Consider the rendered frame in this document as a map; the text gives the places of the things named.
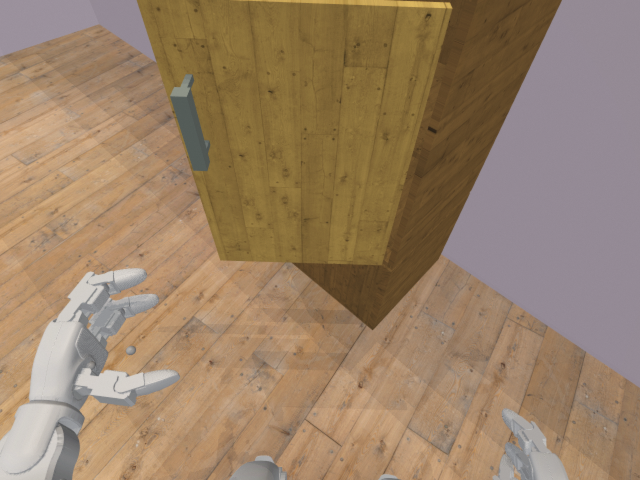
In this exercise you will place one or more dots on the handle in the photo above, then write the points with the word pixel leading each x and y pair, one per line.
pixel 186 113

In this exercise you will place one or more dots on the cupboard door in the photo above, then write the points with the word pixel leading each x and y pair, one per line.
pixel 312 109

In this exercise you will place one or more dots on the robot left shin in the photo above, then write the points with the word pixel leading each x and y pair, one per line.
pixel 264 458

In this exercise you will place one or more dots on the right robot hand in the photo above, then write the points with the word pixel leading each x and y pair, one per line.
pixel 541 464

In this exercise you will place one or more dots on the left robot hand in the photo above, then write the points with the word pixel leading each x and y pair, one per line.
pixel 59 370

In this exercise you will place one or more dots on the left robot forearm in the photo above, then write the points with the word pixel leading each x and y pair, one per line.
pixel 43 442

